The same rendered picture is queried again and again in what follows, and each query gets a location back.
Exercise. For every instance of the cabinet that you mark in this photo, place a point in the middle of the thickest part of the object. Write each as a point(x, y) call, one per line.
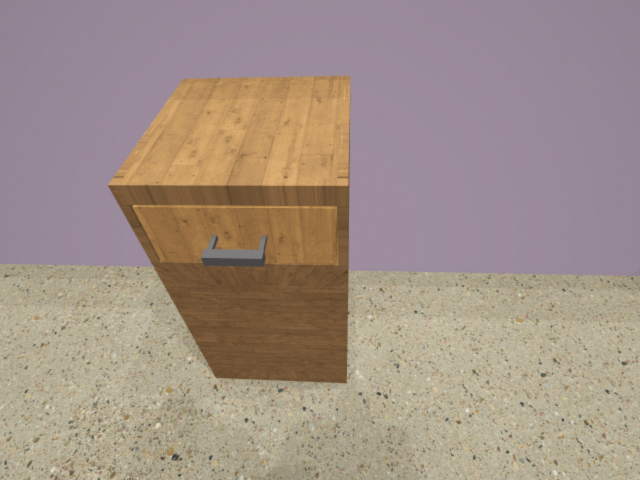
point(261, 141)

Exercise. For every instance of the drawer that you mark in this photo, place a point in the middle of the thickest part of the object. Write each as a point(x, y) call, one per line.
point(295, 234)

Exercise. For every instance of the handle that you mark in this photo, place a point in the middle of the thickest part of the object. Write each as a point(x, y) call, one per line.
point(233, 257)

